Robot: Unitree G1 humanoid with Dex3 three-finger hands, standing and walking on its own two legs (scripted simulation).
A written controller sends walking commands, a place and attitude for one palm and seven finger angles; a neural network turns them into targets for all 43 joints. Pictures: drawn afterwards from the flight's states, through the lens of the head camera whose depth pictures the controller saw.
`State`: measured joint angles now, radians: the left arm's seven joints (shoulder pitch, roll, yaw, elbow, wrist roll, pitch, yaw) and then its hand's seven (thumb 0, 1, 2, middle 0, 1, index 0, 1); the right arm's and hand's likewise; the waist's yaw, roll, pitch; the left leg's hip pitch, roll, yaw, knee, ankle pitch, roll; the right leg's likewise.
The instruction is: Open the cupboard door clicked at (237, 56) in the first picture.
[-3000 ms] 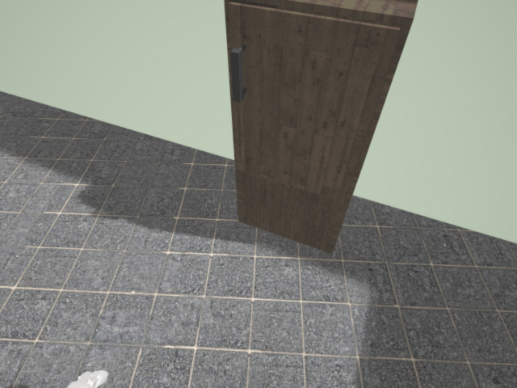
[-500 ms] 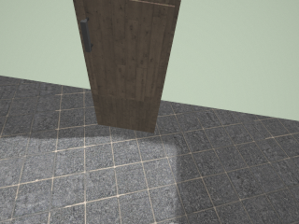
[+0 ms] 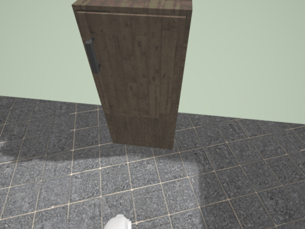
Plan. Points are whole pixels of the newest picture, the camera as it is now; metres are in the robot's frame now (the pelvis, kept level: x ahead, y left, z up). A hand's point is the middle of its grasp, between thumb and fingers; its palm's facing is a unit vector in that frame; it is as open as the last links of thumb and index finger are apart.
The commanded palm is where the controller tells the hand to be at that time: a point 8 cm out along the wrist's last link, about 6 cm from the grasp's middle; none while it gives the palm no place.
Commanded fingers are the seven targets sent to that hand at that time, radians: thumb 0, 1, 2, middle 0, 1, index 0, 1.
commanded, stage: take the last steps up to it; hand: left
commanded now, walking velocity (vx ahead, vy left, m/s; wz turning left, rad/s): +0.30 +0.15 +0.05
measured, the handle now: (94, 55) +0.80 +0.31 +0.04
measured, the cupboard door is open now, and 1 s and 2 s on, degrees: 0 0 0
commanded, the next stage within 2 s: come to a stop and stand still in 0.36 s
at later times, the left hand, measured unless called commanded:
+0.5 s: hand (72, 188) +0.27 +0.29 -0.16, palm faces +0.02 -0.98 -0.21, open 7.4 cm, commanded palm none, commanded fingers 0.00 0.90 0.90 -0.20 -0.30 -0.20 -0.30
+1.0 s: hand (59, 196) +0.25 +0.34 -0.18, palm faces +0.05 -0.98 -0.19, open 7.3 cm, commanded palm none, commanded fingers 0.00 0.90 0.90 -0.20 -0.30 -0.20 -0.30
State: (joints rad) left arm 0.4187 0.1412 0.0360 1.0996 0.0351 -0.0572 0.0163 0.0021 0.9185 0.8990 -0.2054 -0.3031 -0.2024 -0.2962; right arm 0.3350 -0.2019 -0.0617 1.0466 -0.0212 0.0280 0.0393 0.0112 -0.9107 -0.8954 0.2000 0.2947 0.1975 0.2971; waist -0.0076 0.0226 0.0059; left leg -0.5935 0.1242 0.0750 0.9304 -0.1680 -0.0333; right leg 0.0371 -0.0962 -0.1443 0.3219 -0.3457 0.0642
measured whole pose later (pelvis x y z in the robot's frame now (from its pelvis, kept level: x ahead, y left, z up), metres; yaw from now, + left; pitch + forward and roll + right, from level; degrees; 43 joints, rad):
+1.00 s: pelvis +0.20 +0.15 +0.00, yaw +0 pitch +0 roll -2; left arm 0.18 0.20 0.08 1.02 0.03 0.07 0.03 0.00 0.92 0.90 -0.20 -0.30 -0.20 -0.30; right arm 0.25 -0.14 -0.04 1.03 -0.02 0.01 -0.05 0.01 -0.91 -0.90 0.20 0.29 0.20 0.30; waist -0.02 -0.04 0.05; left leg -0.23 0.01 0.10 0.53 -0.30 0.06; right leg -0.46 0.00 0.02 0.97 -0.39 0.02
